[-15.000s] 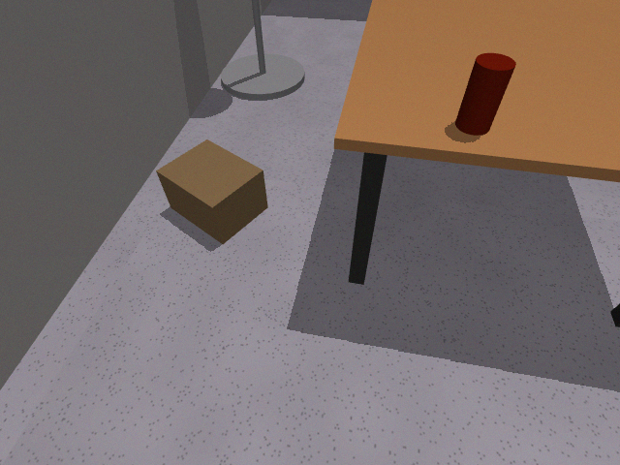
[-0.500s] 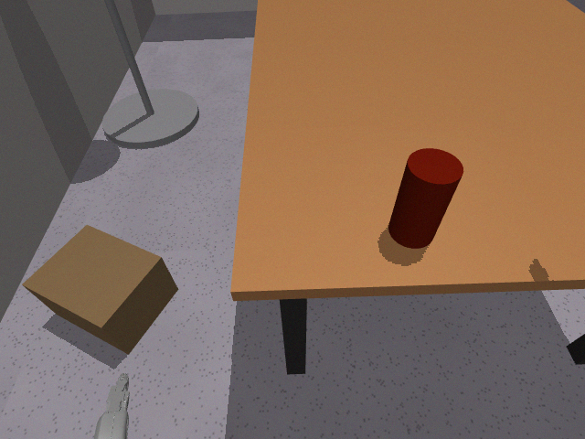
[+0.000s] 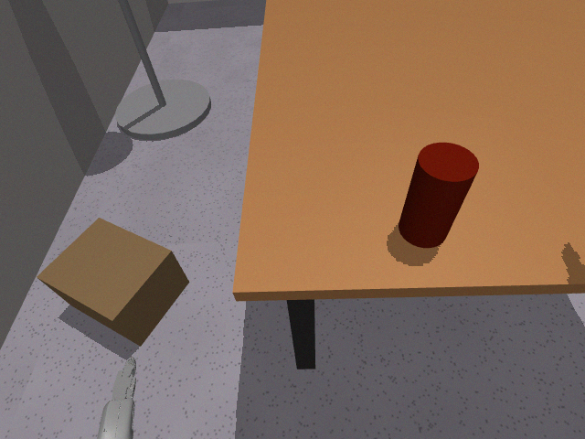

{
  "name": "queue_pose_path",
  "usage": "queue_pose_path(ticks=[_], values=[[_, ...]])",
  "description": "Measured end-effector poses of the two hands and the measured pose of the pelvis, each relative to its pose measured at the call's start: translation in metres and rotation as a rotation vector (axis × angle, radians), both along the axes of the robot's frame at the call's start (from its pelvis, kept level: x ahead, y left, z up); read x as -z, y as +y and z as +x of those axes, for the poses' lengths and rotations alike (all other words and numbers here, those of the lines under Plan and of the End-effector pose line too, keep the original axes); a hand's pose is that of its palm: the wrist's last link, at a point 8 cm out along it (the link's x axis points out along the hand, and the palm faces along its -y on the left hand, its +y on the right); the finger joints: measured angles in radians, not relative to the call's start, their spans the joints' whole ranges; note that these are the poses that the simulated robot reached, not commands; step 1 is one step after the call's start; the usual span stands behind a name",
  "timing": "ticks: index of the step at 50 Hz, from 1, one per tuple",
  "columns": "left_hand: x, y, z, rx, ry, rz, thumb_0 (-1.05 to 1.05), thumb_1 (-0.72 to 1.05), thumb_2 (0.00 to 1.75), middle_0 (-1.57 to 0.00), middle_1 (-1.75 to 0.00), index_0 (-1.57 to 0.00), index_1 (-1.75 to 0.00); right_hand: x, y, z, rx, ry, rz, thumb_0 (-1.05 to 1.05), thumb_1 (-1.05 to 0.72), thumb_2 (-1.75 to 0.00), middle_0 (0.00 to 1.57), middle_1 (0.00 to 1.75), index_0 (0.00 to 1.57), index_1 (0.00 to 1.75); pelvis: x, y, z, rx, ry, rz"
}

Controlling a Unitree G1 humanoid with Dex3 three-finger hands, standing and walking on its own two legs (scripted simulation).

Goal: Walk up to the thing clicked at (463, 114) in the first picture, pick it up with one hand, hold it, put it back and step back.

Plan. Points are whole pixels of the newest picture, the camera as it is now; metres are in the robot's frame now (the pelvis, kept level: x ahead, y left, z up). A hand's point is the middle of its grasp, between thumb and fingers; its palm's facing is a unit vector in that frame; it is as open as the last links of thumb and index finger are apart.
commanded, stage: go down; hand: right
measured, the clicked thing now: (433, 198) +0.46 -0.19 +0.04
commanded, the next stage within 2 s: approach in 1.32 s
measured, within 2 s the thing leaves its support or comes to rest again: neither
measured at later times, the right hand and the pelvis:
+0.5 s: hand out of the picture +0.37 -0.38 +0.15, palm faces +0.18 +0.98 +0.02, open 17.5 cm; pelvis -0.01 +0.00 -0.01, yaw +0 degrees
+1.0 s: hand out of the picture +0.38 -0.39 +0.15, palm faces +0.17 +0.99 +0.00, open 17.5 cm; pelvis -0.01 -0.01 -0.01, yaw +1 degrees
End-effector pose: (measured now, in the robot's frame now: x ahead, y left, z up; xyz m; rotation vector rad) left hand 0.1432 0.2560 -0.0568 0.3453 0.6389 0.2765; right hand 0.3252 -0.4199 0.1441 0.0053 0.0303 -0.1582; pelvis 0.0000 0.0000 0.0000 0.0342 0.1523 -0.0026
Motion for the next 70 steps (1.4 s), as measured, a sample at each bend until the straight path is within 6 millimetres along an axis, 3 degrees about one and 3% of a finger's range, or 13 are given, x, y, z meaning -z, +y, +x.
queue_pose_path(ticks=[8,16,24,35,48,58,70], values=[[0.005,0.004,-0.014,-0.015,0.051,0.010,0.00,-0.54,0.07,-0.06,-0.06,-0.06,-0.06,0.010,-0.003,0.005,0.010,0.007,0.010,-0.01,0.56,-0.06,0.04,0.05,0.04,0.05,0.003,-0.001,-0.001,-0.004,0.008,0.001],[0.009,0.000,-0.012,-0.004,0.061,0.012,-0.01,-0.54,0.07,-0.06,-0.06,-0.06,-0.06,0.002,-0.007,0.013,0.014,-0.015,0.003,-0.01,0.56,-0.06,0.05,0.05,0.05,0.05,0.005,-0.001,-0.004,-0.006,0.023,0.008],[0.000,-0.001,-0.011,0.005,0.004,0.012,-0.01,-0.54,0.06,-0.06,-0.06,-0.06,-0.06,-0.005,-0.011,0.014,0.024,-0.007,0.012,-0.01,0.54,-0.06,0.05,0.05,0.05,0.05,0.007,-0.001,-0.005,-0.003,0.026,0.007],[0.008,-0.002,-0.024,0.014,0.054,0.023,-0.01,-0.53,0.06,-0.06,-0.06,-0.06,-0.05,0.009,-0.017,0.019,0.024,0.012,0.005,-0.01,0.58,-0.06,0.04,0.05,0.04,0.06,0.012,-0.002,-0.012,-0.002,0.051,0.012],[0.006,-0.007,-0.016,0.006,0.011,0.021,-0.01,-0.53,0.06,-0.05,-0.06,-0.06,-0.05,-0.003,-0.017,0.028,0.011,-0.007,0.002,-0.01,0.55,-0.05,0.05,0.05,0.05,0.05,0.014,-0.008,-0.006,-0.007,0.057,0.019],[-0.001,-0.007,-0.016,0.024,0.000,0.018,-0.01,-0.53,0.06,-0.05,-0.05,-0.06,-0.05,0.011,-0.019,0.022,0.031,0.004,0.016,-0.01,0.55,-0.06,0.05,0.05,0.05,0.05,0.015,-0.005,-0.005,-0.007,0.058,0.013],[0.012,-0.002,-0.015,0.013,0.035,0.019,-0.01,-0.53,0.06,-0.05,-0.05,-0.06,-0.05,0.002,-0.012,0.030,0.006,0.010,-0.008,-0.01,0.53,-0.05,0.06,0.05,0.05,0.05,0.017,-0.004,-0.006,-0.005,0.068,0.018]])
